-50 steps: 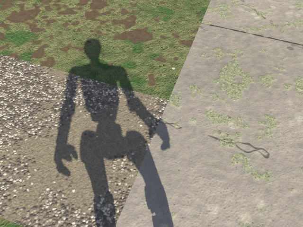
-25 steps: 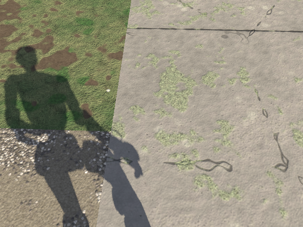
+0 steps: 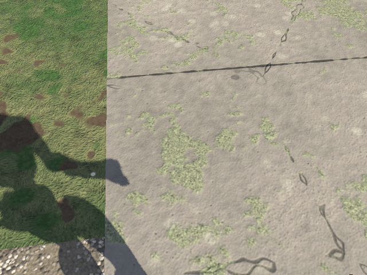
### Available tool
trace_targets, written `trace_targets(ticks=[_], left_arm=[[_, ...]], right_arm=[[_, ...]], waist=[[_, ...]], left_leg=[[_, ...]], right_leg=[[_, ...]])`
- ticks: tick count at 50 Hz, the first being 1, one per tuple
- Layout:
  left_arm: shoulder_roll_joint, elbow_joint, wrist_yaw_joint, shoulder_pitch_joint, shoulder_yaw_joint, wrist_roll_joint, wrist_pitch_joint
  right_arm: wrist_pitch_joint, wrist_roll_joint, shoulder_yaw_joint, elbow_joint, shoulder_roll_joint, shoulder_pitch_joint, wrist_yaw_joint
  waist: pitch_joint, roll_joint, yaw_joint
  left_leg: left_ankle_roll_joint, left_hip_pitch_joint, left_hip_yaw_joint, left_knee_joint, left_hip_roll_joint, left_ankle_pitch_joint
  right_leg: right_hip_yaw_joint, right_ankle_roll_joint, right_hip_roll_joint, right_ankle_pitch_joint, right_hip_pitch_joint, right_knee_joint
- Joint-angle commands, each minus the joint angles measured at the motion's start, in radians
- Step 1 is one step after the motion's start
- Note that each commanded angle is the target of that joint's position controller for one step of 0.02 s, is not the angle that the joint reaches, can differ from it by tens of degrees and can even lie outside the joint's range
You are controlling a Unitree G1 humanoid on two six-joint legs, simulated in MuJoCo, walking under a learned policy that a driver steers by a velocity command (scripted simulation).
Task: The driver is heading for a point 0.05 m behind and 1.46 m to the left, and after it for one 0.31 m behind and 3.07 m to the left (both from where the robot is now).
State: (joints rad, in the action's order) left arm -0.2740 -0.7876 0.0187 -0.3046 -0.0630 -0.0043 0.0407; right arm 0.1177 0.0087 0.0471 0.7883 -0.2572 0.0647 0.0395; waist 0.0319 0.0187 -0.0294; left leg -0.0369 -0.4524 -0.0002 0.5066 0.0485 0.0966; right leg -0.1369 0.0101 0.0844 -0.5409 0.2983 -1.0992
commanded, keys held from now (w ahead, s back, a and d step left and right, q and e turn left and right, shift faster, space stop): q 1.00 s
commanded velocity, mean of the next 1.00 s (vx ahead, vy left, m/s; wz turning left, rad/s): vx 0.05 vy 0.00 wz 0.47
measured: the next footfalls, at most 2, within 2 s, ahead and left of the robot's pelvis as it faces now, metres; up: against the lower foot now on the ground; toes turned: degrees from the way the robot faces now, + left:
right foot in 0.34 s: +0.15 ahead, -0.12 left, +0.00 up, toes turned +15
left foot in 0.76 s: +0.05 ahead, +0.13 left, +0.00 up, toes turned +27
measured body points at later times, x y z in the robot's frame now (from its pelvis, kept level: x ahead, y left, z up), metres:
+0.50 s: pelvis +0.07 -0.02 +0.02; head +0.10 -0.04 +0.46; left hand +0.15 +0.28 -0.07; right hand +0.27 -0.28 -0.10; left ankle +0.04 +0.10 -0.65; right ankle +0.11 -0.13 -0.73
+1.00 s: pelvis +0.05 +0.02 +0.02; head +0.07 +0.07 +0.46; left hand +0.03 +0.35 -0.09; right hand +0.34 -0.13 -0.06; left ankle +0.02 +0.11 -0.73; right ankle +0.14 -0.11 -0.65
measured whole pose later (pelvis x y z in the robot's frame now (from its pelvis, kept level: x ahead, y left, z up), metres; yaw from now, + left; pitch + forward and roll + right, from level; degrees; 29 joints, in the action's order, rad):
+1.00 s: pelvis +0.05 +0.02 +0.02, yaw +33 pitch +3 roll -2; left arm -0.32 -0.70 0.04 -0.14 -0.10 0.01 -0.01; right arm -0.03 -0.01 0.07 0.63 -0.30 0.18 -0.01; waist 0.04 0.03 0.00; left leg -0.05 -0.30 0.09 0.46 0.05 0.20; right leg -0.04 0.08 0.00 -0.37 0.57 -1.06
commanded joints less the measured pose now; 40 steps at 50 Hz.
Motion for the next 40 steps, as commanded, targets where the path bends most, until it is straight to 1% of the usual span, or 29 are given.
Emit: trace_targets(ticks=[1, 2, 4, 5, 7, 9, 11, 12, 14, 16, 17, 18, 19, 20, 21, 22, 23, 24, 26, 28, 30, 32, 34, 35, 36, 37, 38, 39, 40], left_arm=[[-0.137, 0.090, 0.009, 0.033, -0.030, 0.016, -0.004], [-0.121, 0.107, 0.015, 0.048, -0.030, 0.019, -0.009], [-0.071, 0.108, 0.026, 0.021, -0.020, 0.011, -0.018], [-0.061, 0.106, 0.033, 0.017, -0.018, 0.009, -0.020], [-0.067, 0.106, 0.040, 0.027, -0.018, 0.006, -0.027], [-0.074, 0.113, 0.041, 0.064, -0.020, 0.005, -0.037], [-0.073, 0.126, 0.037, 0.106, -0.020, 0.004, -0.041], [-0.073, 0.133, 0.035, 0.123, -0.020, 0.003, -0.038], [-0.075, 0.140, 0.027, 0.135, -0.021, 0.000, -0.024], [-0.077, 0.128, 0.017, 0.091, -0.026, -0.004, -0.007], [-0.106, 0.124, 0.016, 0.069, -0.036, 0.000, -0.002], [-0.171, 0.133, 0.024, 0.042, -0.049, 0.022, -0.004], [-0.230, 0.141, 0.019, 0.081, -0.062, 0.061, -0.015], [-0.185, 0.159, 0.018, 0.108, -0.052, 0.067, -0.009], [-0.131, 0.175, 0.021, 0.167, -0.037, 0.050, -0.006], [-0.108, 0.184, 0.021, 0.207, -0.031, 0.033, -0.005], [-0.103, 0.183, 0.022, 0.218, -0.028, 0.019, -0.006], [-0.106, 0.179, 0.024, 0.211, -0.026, 0.017, -0.009], [-0.116, 0.169, 0.029, 0.172, -0.031, 0.023, -0.018], [-0.133, 0.158, 0.036, 0.136, -0.039, 0.023, -0.029], [-0.161, 0.157, 0.036, 0.136, -0.050, 0.019, -0.036], [-0.187, 0.157, 0.028, 0.143, -0.060, 0.013, -0.039], [-0.197, 0.151, 0.019, 0.139, -0.065, 0.001, -0.037], [-0.200, 0.148, 0.015, 0.142, -0.067, -0.007, -0.035], [-0.202, 0.146, 0.014, 0.155, -0.069, -0.017, -0.034], [-0.193, 0.140, 0.013, 0.159, -0.067, -0.027, -0.033], [-0.159, 0.115, 0.009, 0.103, -0.059, -0.023, -0.029], [-0.101, 0.133, 0.004, 0.088, -0.042, 0.021, -0.028], [-0.084, 0.194, 0.011, 0.162, -0.031, 0.038, -0.025]], right_arm=[[-0.029, -0.015, 0.020, -0.047, -0.111, 0.063, -0.004], [-0.036, -0.008, 0.026, -0.046, -0.132, 0.059, -0.010], [-0.051, -0.001, 0.040, -0.045, -0.164, 0.060, -0.017], [-0.058, 0.000, 0.047, -0.046, -0.178, 0.069, -0.022], [-0.072, -0.011, 0.059, -0.054, -0.200, 0.077, -0.035], [-0.091, -0.023, 0.065, -0.065, -0.203, 0.071, -0.047], [-0.108, -0.026, 0.066, -0.073, -0.195, 0.069, -0.055], [-0.114, -0.025, 0.066, -0.075, -0.192, 0.072, -0.058], [-0.125, -0.025, 0.067, -0.079, -0.188, 0.082, -0.063], [-0.137, -0.032, 0.065, -0.091, -0.183, 0.067, -0.069], [-0.141, -0.034, 0.058, -0.095, -0.161, 0.085, -0.072], [-0.141, -0.026, 0.042, -0.104, -0.107, 0.114, -0.070], [-0.131, -0.031, 0.046, -0.141, -0.105, 0.113, -0.069], [-0.121, -0.015, 0.068, -0.129, -0.185, 0.137, -0.065], [-0.128, -0.025, 0.085, -0.104, -0.219, 0.170, -0.060], [-0.144, -0.026, 0.088, -0.078, -0.207, 0.198, -0.065], [-0.157, -0.022, 0.086, -0.075, -0.191, 0.200, -0.069], [-0.164, -0.024, 0.078, -0.085, -0.164, 0.189, -0.066], [-0.167, -0.034, 0.065, -0.128, -0.131, 0.130, -0.059], [-0.165, -0.033, 0.055, -0.166, -0.114, 0.078, -0.050], [-0.165, -0.030, 0.046, -0.190, -0.102, 0.060, -0.037], [-0.165, -0.029, 0.046, -0.207, -0.110, 0.057, -0.027], [-0.171, -0.030, 0.054, -0.218, -0.127, 0.063, -0.020], [-0.174, -0.031, 0.057, -0.222, -0.129, 0.071, -0.016], [-0.176, -0.031, 0.060, -0.219, -0.127, 0.094, -0.012], [-0.176, -0.030, 0.065, -0.206, -0.127, 0.135, -0.011], [-0.175, -0.027, 0.078, -0.194, -0.156, 0.177, -0.020], [-0.170, -0.025, 0.107, -0.207, -0.268, 0.213, -0.038], [-0.155, 0.008, 0.112, -0.231, -0.335, 0.201, -0.035]], waist=[[-0.147, -0.039, 0.051], [-0.129, -0.061, 0.032], [-0.134, -0.125, 0.007], [-0.154, -0.141, 0.005], [-0.195, -0.147, 0.009], [-0.193, -0.146, 0.018], [-0.161, -0.157, 0.029], [-0.144, -0.166, 0.034], [-0.126, -0.180, 0.037], [-0.123, -0.177, 0.002], [-0.132, -0.154, -0.003], [-0.166, -0.004, 0.011], [-0.110, 0.258, 0.045], [-0.117, 0.216, 0.046], [-0.105, 0.143, 0.068], [-0.090, 0.098, 0.081], [-0.080, 0.094, 0.074], [-0.070, 0.098, 0.065], [-0.067, 0.118, 0.035], [-0.088, 0.138, 0.003], [-0.109, 0.152, -0.007], [-0.118, 0.165, -0.009], [-0.116, 0.174, -0.008], [-0.113, 0.178, -0.001], [-0.113, 0.173, 0.019], [-0.118, 0.160, 0.044], [-0.131, 0.091, 0.050], [-0.152, -0.165, 0.035], [-0.159, -0.342, 0.054]], left_leg=[[-0.238, 0.390, 0.407, -0.139, -0.316, -0.410], [-0.221, 0.316, 0.375, -0.157, -0.282, -0.422], [-0.204, 0.248, 0.314, -0.171, -0.229, -0.464], [-0.210, 0.241, 0.308, -0.172, -0.225, -0.482], [-0.214, 0.230, 0.322, -0.182, -0.227, -0.395], [-0.198, 0.191, 0.346, -0.207, -0.217, -0.185], [-0.181, 0.149, 0.375, -0.228, -0.199, 0.021], [-0.175, 0.140, 0.392, -0.230, -0.192, 0.080], [-0.165, 0.149, 0.430, -0.210, -0.185, 0.103], [-0.132, 0.140, 0.444, -0.157, -0.157, 0.072], [-0.094, 0.097, 0.426, -0.106, -0.122, 0.108], [-0.037, -0.013, 0.332, 0.082, -0.051, 0.308], [0.012, -0.181, 0.126, 0.289, 0.091, 0.504], [0.049, -0.179, 0.141, 0.510, 0.017, 0.514], [0.067, -0.179, 0.142, 0.600, 0.004, 0.454], [0.090, -0.183, 0.126, 0.652, -0.005, 0.401], [0.109, -0.205, 0.117, 0.701, -0.011, 0.351], [0.125, -0.206, 0.101, 0.722, -0.017, 0.324], [0.144, -0.216, 0.058, 0.646, -0.033, 0.276], [0.154, -0.206, 0.041, 0.539, -0.058, 0.266], [0.146, -0.130, 0.013, 0.432, -0.076, 0.277], [0.126, -0.043, -0.025, 0.343, -0.075, 0.285], [0.102, 0.006, -0.052, 0.257, -0.065, 0.279], [0.084, 0.032, -0.059, 0.199, -0.062, 0.262], [0.060, 0.082, -0.073, 0.107, -0.053, 0.206], [0.031, 0.166, -0.089, -0.013, -0.031, 0.113], [-0.004, 0.300, -0.045, -0.107, -0.028, -0.024], [-0.084, 0.492, 0.259, -0.129, -0.247, -0.377], [-0.306, 0.482, 0.530, -0.123, -0.460, -0.578]], right_leg=[[0.027, 0.038, -0.102, 0.034, 0.321, -0.140], [0.036, 0.035, -0.114, 0.060, 0.273, -0.067], [0.067, 0.040, -0.096, 0.049, 0.190, 0.091], [0.077, 0.046, -0.082, 0.051, 0.165, 0.146], [0.071, 0.053, -0.071, 0.123, 0.125, 0.222], [0.061, 0.052, -0.063, 0.191, 0.101, 0.276], [0.056, 0.048, -0.054, 0.221, 0.084, 0.333], [0.054, 0.046, -0.049, 0.225, 0.077, 0.368], [0.054, 0.037, -0.041, 0.235, 0.053, 0.461], [0.072, 0.016, -0.038, 0.333, -0.048, 0.651], [0.049, -0.007, -0.094, 0.378, -0.138, 0.726], [-0.115, -0.082, -0.301, 0.419, -0.250, 0.765], [-0.345, -0.228, -0.470, 0.580, -0.193, 0.826], [-0.362, -0.291, -0.515, 0.643, -0.150, 0.822], [-0.253, -0.259, -0.455, 0.666, -0.141, 0.797], [-0.150, -0.211, -0.386, 0.660, -0.141, 0.777], [-0.098, -0.194, -0.360, 0.675, -0.148, 0.768], [-0.049, -0.198, -0.344, 0.727, -0.137, 0.765], [0.010, -0.211, -0.327, 0.733, -0.169, 0.773], [0.025, -0.226, -0.348, 0.730, -0.228, 0.769], [0.055, -0.230, -0.364, 0.727, -0.224, 0.760], [0.079, -0.230, -0.380, 0.736, -0.196, 0.754], [0.086, -0.223, -0.397, 0.726, -0.197, 0.734], [0.088, -0.211, -0.404, 0.718, -0.198, 0.716], [0.104, -0.189, -0.401, 0.705, -0.187, 0.682], [0.136, -0.152, -0.382, 0.666, -0.156, 0.627], [0.193, -0.083, -0.343, 0.568, -0.072, 0.528], [0.293, 0.020, -0.241, 0.221, 0.176, 0.247], [0.212, 0.073, -0.104, -0.159, 0.405, 0.019]])
Over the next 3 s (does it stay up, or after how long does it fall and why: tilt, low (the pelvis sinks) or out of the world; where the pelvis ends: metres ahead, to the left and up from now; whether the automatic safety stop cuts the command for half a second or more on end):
stays up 0.01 0.43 0.02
